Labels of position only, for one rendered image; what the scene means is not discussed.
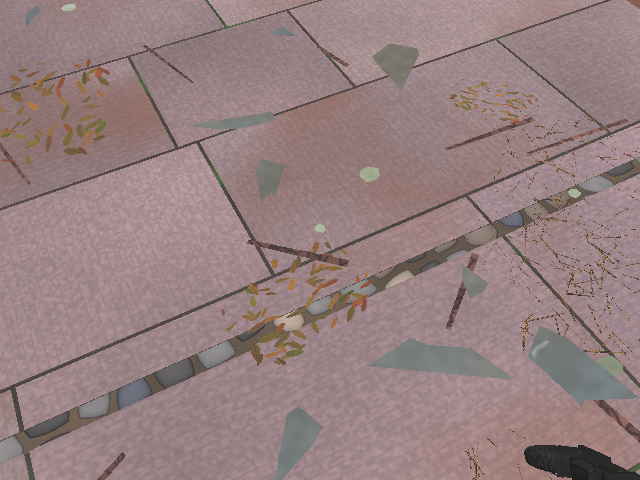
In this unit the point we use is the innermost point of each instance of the robot right hand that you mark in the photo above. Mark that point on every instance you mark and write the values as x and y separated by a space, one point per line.
580 463

